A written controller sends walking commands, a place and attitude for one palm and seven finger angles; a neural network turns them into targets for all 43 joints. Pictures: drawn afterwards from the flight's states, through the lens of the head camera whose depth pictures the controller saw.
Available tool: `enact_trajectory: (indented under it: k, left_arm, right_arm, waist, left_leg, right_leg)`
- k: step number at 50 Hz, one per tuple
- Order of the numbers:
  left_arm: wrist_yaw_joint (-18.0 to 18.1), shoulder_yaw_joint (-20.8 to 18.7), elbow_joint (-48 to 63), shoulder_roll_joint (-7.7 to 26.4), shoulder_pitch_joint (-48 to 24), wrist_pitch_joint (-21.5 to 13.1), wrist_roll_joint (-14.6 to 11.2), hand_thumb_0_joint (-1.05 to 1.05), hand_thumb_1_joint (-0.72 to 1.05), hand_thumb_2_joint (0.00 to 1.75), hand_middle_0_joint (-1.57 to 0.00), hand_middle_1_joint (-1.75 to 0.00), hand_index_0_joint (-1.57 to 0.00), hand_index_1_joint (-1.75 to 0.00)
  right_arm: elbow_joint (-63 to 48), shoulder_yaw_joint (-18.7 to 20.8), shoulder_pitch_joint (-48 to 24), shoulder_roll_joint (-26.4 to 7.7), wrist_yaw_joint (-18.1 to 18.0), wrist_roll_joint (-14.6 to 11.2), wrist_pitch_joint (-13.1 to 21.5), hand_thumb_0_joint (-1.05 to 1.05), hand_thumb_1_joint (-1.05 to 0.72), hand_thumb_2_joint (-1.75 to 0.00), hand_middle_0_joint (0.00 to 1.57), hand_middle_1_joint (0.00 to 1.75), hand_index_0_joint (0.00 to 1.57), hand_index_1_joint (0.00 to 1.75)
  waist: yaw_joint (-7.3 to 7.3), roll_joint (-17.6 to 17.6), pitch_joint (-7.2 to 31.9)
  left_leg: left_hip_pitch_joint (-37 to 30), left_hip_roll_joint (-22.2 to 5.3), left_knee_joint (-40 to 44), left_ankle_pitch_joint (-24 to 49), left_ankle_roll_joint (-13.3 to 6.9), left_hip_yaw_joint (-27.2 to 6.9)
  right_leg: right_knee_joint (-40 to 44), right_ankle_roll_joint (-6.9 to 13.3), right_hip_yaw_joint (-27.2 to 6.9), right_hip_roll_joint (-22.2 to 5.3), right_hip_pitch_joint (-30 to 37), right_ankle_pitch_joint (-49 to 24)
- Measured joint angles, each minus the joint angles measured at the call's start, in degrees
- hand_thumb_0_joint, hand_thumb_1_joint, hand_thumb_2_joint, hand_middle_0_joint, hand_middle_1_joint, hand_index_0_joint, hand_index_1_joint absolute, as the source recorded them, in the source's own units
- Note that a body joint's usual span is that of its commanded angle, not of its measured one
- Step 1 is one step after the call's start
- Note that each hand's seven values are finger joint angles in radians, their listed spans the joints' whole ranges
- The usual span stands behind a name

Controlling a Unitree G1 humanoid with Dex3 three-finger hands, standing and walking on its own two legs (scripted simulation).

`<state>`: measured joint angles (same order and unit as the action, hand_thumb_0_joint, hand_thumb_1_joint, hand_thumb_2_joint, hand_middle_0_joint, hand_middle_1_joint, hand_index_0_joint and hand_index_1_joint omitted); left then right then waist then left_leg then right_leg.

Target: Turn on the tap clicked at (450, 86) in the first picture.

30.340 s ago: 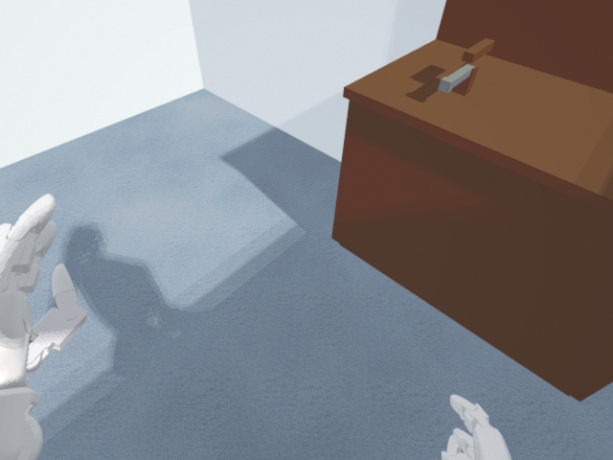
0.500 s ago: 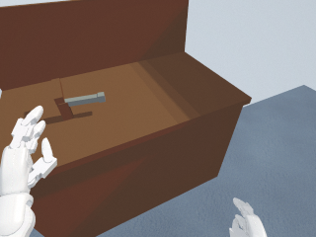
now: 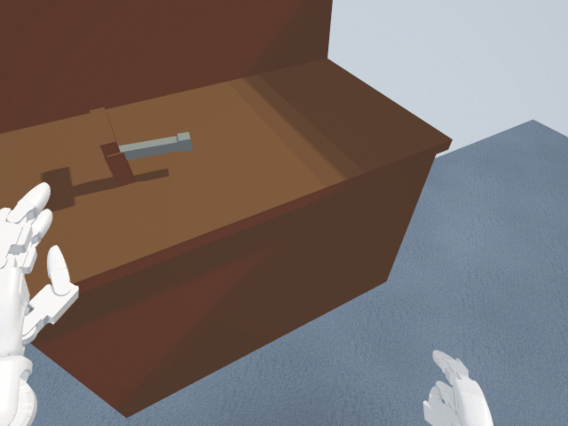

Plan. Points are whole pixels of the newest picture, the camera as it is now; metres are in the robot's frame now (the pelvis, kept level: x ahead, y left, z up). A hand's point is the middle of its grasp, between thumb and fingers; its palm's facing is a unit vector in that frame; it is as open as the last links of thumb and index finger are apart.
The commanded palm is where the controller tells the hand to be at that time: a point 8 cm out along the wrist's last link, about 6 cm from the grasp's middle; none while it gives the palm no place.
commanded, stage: step back with the hand held close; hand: left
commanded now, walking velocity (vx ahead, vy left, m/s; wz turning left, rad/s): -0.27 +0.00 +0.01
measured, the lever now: (185, 142) +0.63 +0.26 +0.06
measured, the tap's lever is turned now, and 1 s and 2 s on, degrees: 80 80 80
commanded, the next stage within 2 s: stop stepping back and stand still in 0.56 s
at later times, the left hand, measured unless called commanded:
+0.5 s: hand out of the picture +0.09 +0.30 +0.17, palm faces +0.53 -0.79 -0.31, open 7.4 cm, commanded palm +0.01 +0.32 +0.18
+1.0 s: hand out of the picture -0.03 +0.30 +0.16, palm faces +0.38 -0.89 -0.25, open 7.4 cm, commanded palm -0.10 +0.33 +0.18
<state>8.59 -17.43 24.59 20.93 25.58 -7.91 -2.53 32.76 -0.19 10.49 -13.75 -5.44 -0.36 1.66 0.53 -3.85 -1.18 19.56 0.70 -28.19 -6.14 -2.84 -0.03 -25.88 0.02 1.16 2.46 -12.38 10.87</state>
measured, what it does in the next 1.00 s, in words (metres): walks backwards: right foot, then left foot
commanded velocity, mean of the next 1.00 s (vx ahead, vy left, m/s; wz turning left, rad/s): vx -0.12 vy -0.02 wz -0.06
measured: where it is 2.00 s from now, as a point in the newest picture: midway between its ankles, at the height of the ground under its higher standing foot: outside the picture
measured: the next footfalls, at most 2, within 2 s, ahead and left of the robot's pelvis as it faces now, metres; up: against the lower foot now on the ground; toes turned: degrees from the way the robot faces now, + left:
right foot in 0.68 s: -0.25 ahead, -0.09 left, +0.00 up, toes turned +4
left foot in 0.86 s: -0.13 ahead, +0.13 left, +0.00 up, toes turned +3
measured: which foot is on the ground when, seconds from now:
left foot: down 0.00-0.68, up 0.70-0.84, down 0.86-1.00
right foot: down 0.00-0.38, up 0.40-0.66, down 0.68-0.86, up 0.88-1.00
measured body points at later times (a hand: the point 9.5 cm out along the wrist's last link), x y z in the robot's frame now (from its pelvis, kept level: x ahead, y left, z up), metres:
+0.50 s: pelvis -0.11 +0.02 -0.02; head -0.10 +0.07 +0.43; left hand +0.06 +0.34 +0.19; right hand +0.09 -0.19 -0.08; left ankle +0.05 +0.10 -0.73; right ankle -0.09 -0.13 -0.67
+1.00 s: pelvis -0.26 +0.05 +0.00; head -0.27 +0.10 +0.45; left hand -0.05 +0.35 +0.17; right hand -0.10 -0.18 -0.06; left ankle -0.17 +0.13 -0.73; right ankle -0.27 -0.06 -0.70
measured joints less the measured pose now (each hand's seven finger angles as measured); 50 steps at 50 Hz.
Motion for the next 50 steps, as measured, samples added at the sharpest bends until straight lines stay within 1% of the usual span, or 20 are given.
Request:
enact_trajectory:
  k: [7, 11, 16, 18, 20, 23, 26, 30, 32, 33, 34, 35, 36, 38, 39, 41, 43, 45, 47, 50]
  left_arm:
    - [0.2, -0.6, 1.0, -0.1, -1.8, -1.0, 2.0, 0.02, 0.89, 0.90, -0.21, -0.30, -0.21, -0.30]
    - [0.1, -1.7, 3.3, 0.9, -2.5, -1.7, 2.1, 0.02, 0.89, 0.90, -0.21, -0.30, -0.21, -0.30]
    - [0.7, -1.4, 6.5, 0.2, 0.6, -2.6, 1.4, 0.02, 0.89, 0.90, -0.21, -0.30, -0.21, -0.30]
    - [0.7, -0.7, 7.3, -0.1, 0.8, -2.3, 1.3, 0.02, 0.89, 0.90, -0.21, -0.30, -0.21, -0.30]
    - [0.6, -0.2, 7.1, 0.0, -1.9, -1.7, 1.3, 0.02, 0.89, 0.90, -0.21, -0.30, -0.21, -0.30]
    - [0.6, -1.0, 5.5, 0.7, -7.1, -1.0, 2.2, 0.02, 0.89, 0.90, -0.21, -0.30, -0.21, -0.30]
    - [0.6, -3.3, 6.2, 2.5, -8.7, -0.7, 1.2, 0.02, 0.89, 0.90, -0.21, -0.30, -0.21, -0.30]
    - [1.1, -3.8, 9.8, 1.4, -5.7, 0.1, -0.7, 0.02, 0.89, 0.90, -0.21, -0.30, -0.21, -0.30]
    - [1.0, -2.6, 10.5, 0.4, -5.1, 0.1, -1.4, 0.02, 0.89, 0.90, -0.20, -0.30, -0.20, -0.30]
    - [0.8, -2.2, 10.6, 0.4, -5.1, 0.0, -1.7, 0.02, 0.89, 0.90, -0.20, -0.30, -0.20, -0.30]
    - [0.9, -2.4, 11.0, 1.1, -5.0, -0.3, -1.7, 0.02, 0.89, 0.90, -0.20, -0.30, -0.20, -0.30]
    - [0.7, -1.9, 10.7, 0.8, -5.3, -1.1, -1.3, 0.02, 0.89, 0.90, -0.20, -0.30, -0.20, -0.30]
    - [0.3, -0.9, 10.0, 0.1, -5.4, -1.5, -1.0, 0.02, 0.89, 0.90, -0.20, -0.30, -0.20, -0.30]
    - [-0.8, 0.3, 8.4, 0.5, -4.4, -1.8, -0.7, 0.02, 0.89, 0.90, -0.20, -0.30, -0.20, -0.30]
    - [-1.5, 0.3, 7.6, 1.2, -3.9, -1.5, -0.7, 0.02, 0.89, 0.90, -0.21, -0.30, -0.20, -0.30]
    - [-2.1, -0.7, 6.0, 1.9, -3.3, -0.8, -0.6, 0.01, 0.89, 0.90, -0.21, -0.30, -0.21, -0.30]
    - [-1.7, -1.5, 4.4, 1.2, -3.2, 0.4, -0.7, 0.01, 0.89, 0.90, -0.21, -0.30, -0.21, -0.30]
    - [-0.9, -1.9, 1.8, 1.0, -5.3, 1.5, -0.9, 0.01, 0.89, 0.90, -0.21, -0.30, -0.21, -0.30]
    - [-0.2, -1.9, -0.3, 0.8, -6.7, 2.7, -1.0, 0.01, 0.89, 0.90, -0.21, -0.30, -0.20, -0.30]
    - [0.2, -1.5, 2.2, 0.8, -4.9, 4.0, -1.0, 0.02, 0.89, 0.90, -0.20, -0.30, -0.20, -0.30]
  right_arm:
    - [-0.7, -0.3, 0.7, 0.8, -0.1, 0.6, 0.7, 0.01, -0.91, -0.90, 0.20, 0.30, 0.21, 0.30]
    - [-0.7, 0.0, 0.6, 1.3, 0.4, 0.8, 1.3, 0.01, -0.91, -0.90, 0.20, 0.30, 0.21, 0.30]
    - [1.2, 0.5, 0.4, 1.0, 1.1, 0.6, 1.2, 0.01, -0.91, -0.90, 0.20, 0.30, 0.21, 0.30]
    - [1.8, 0.3, 1.0, 0.9, 1.0, 0.5, 0.9, 0.01, -0.91, -0.90, 0.20, 0.30, 0.21, 0.30]
    - [1.7, 0.1, 1.0, 0.8, 0.4, 0.7, 1.0, 0.01, -0.91, -0.90, 0.20, 0.30, 0.21, 0.30]
    - [1.5, 0.6, 0.0, 1.3, 0.3, 1.5, 2.1, 0.01, -0.91, -0.90, 0.20, 0.30, 0.21, 0.30]
    - [2.4, 0.9, -0.7, 3.4, 1.7, 1.3, 2.9, 0.01, -0.91, -0.90, 0.20, 0.30, 0.21, 0.30]
    - [2.7, 0.1, -1.5, 5.1, 3.2, 1.0, 3.4, 0.01, -0.91, -0.90, 0.20, 0.30, 0.21, 0.30]
    - [2.7, -0.5, -2.4, 5.2, 3.5, 1.2, 3.6, 0.01, -0.91, -0.90, 0.20, 0.30, 0.21, 0.30]
    - [2.5, -0.7, -3.2, 5.2, 3.8, 1.3, 3.5, 0.01, -0.91, -0.90, 0.20, 0.30, 0.21, 0.30]
    - [2.2, -1.1, -4.2, 5.4, 4.0, 1.3, 3.3, 0.01, -0.91, -0.90, 0.20, 0.30, 0.21, 0.30]
    - [2.6, -1.3, -5.6, 5.0, 4.1, 1.1, 3.1, 0.01, -0.90, -0.90, 0.20, 0.30, 0.21, 0.30]
    - [3.5, -1.3, -6.2, 4.6, 3.9, 1.0, 2.8, 0.01, -0.91, -0.90, 0.20, 0.30, 0.21, 0.30]
    - [4.5, -1.7, -4.6, 4.6, 3.7, 0.5, 1.8, 0.01, -0.91, -0.90, 0.20, 0.30, 0.21, 0.30]
    - [4.3, -2.0, -3.1, 5.0, 3.6, 0.0, 1.4, 0.01, -0.91, -0.90, 0.20, 0.30, 0.21, 0.30]
    - [3.8, -3.0, -0.6, 5.2, 3.0, -0.3, 1.4, 0.01, -0.91, -0.90, 0.20, 0.30, 0.21, 0.30]
    - [2.5, -3.1, 1.1, 3.5, 2.5, -0.4, 2.3, 0.01, -0.90, -0.90, 0.20, 0.30, 0.21, 0.30]
    - [2.7, -2.0, 0.3, 2.9, 2.0, -0.2, 3.3, 0.01, -0.90, -0.90, 0.20, 0.30, 0.21, 0.30]
    - [3.3, -1.6, -0.4, 3.1, 1.9, 0.0, 3.7, 0.01, -0.91, -0.90, 0.20, 0.30, 0.21, 0.30]
    - [3.3, -1.7, 0.7, 3.7, 2.4, 1.0, 4.6, 0.01, -0.91, -0.90, 0.20, 0.30, 0.21, 0.30]
  waist:
    - [0.01, 1.6, -1.8]
    - [-0.27, 2.4, -3.1]
    - [0.53, 2.7, -2.3]
    - [0.59, 3.6, -1.2]
    - [0.37, 4.3, -1.9]
    - [-0.08, 2.9, -4.1]
    - [0.21, 3.4, -3.9]
    - [1.80, 3.9, -1.1]
    - [2.50, 3.4, 0.3]
    - [2.87, 3.6, 0.8]
    - [3.80, 5.3, 1.3]
    - [4.79, 5.0, 0.7]
    - [4.86, 3.9, 0.0]
    - [4.03, 4.2, 0.6]
    - [3.97, 5.6, 1.5]
    - [3.28, 8.1, 2.8]
    - [1.86, 6.8, 3.8]
    - [0.40, 7.0, 2.3]
    - [-0.22, 8.3, 0.3]
    - [-1.71, 8.8, -1.1]
  left_leg:
    - [2.0, 1.2, 0.8, -0.6, -0.9, -0.3]
    - [3.8, 1.7, -0.3, -0.6, -0.6, -0.2]
    - [8.1, 1.2, -11.6, -13.3, 2.4, -0.2]
    - [6.6, 0.7, -12.7, -15.1, 2.5, -0.2]
    - [7.2, 0.6, -10.8, -8.2, 0.8, 0.4]
    - [8.3, -1.2, -8.8, 0.8, -1.9, 0.7]
    - [8.8, -2.3, -4.8, 4.2, -2.3, 1.8]
    - [9.0, -3.3, 3.0, 8.7, -1.3, 4.7]
    - [9.6, -3.6, 6.7, 10.0, 0.4, 6.1]
    - [10.9, -3.4, 7.1, 8.8, 2.2, 7.0]
    - [13.4, -2.7, 4.5, 4.0, 4.8, 8.5]
    - [16.2, -2.9, -2.4, -2.7, 6.5, 7.7]
    - [17.8, -2.7, -11.5, -8.2, 7.3, 5.4]
    - [17.8, -1.1, -24.5, -12.5, 7.2, 3.3]
    - [16.0, -0.4, -26.2, -13.0, 6.6, 3.4]
    - [9.5, -0.3, -20.8, -11.1, 5.1, 4.0]
    - [1.7, -1.4, -10.0, -4.5, 2.6, 3.1]
    - [1.0, -0.4, -8.5, -9.0, -0.9, 3.8]
    - [0.0, 0.2, -6.6, -6.8, -1.4, 5.1]
    - [-2.4, -0.3, -0.3, -2.1, -0.3, 5.3]
  right_leg:
    - [-2.7, -0.5, -1.7, 0.2, -3.2, 2.8]
    - [-3.3, -0.1, -1.9, 0.1, -4.3, -1.2]
    - [-4.8, -0.4, -1.2, -0.1, -6.0, -2.1]
    - [-6.4, -1.0, -1.1, -0.5, -7.3, -1.8]
    - [-10.1, -1.3, -0.8, -1.0, -9.5, 2.9]
    - [-29.5, -1.1, -2.9, 2.5, -13.8, 10.5]
    - [-39.1, -0.8, -3.1, 4.1, -11.9, 13.9]
    - [-30.4, 0.6, -0.4, 3.8, -2.6, 18.1]
    - [-20.4, 2.0, 0.8, 4.0, 3.1, 20.3]
    - [-13.3, 3.3, 1.0, 3.6, 5.9, 20.8]
    - [-5.8, 5.4, -1.0, 2.0, 8.0, 20.1]
    - [-4.0, 5.2, -2.2, 1.5, 7.3, 16.1]
    - [-4.9, 3.9, -2.5, 1.7, 7.0, 14.6]
    - [-4.3, 1.6, -2.7, 0.9, 7.8, 13.6]
    - [-3.9, 0.8, -3.2, -0.1, 7.8, 13.3]
    - [-3.6, -0.2, -4.1, -1.6, 7.7, 12.8]
    - [-7.4, -0.7, -3.1, -1.1, 5.4, 13.0]
    - [-14.8, -0.8, -3.6, -1.7, 1.3, 15.6]
    - [-19.5, -0.4, -4.9, -1.4, -2.0, 16.7]
    - [-21.0, 0.7, -2.4, 0.0, -4.6, 15.4]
